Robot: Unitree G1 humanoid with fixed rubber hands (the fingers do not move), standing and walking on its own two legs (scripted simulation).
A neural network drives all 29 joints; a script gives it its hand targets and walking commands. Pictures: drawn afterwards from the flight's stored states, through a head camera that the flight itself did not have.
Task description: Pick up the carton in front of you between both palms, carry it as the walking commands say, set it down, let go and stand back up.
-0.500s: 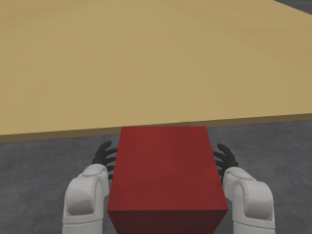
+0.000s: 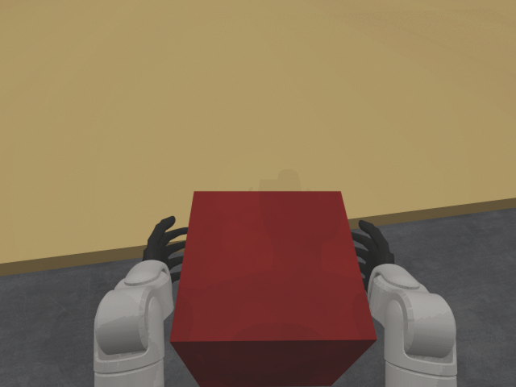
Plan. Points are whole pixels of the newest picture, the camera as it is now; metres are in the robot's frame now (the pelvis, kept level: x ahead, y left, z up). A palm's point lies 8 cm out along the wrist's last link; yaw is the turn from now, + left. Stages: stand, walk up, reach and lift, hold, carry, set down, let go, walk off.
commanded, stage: carry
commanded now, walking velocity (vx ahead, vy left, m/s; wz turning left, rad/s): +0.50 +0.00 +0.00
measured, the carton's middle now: (266, 294) +0.27 -0.01 +0.02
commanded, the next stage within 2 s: none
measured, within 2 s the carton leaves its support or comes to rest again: neither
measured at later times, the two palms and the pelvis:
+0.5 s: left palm (191, 106) +0.62 +0.13 +0.12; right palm (336, 105) +0.64 -0.17 +0.12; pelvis +0.34 -0.04 +0.00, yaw +3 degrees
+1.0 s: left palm (195, 17) +1.08 +0.17 +0.14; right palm (296, 21) +1.07 -0.13 +0.14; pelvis +0.66 +0.01 -0.01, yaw +2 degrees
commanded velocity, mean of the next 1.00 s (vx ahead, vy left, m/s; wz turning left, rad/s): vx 0.50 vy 0.00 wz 0.00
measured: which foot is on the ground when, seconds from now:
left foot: down 0.00-0.18, up 0.20-0.66, down 0.68-1.00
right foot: up 0.00-0.16, down 0.18-0.68, up 0.70-1.00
